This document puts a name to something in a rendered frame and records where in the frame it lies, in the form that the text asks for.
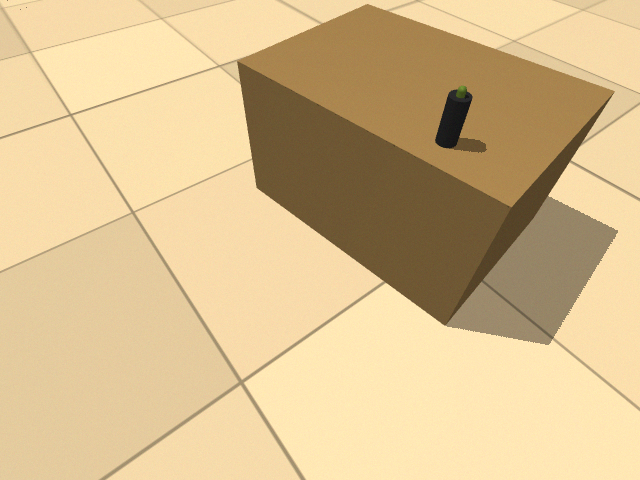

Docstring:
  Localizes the bottle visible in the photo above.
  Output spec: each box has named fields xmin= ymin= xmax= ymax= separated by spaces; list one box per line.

xmin=435 ymin=86 xmax=473 ymax=148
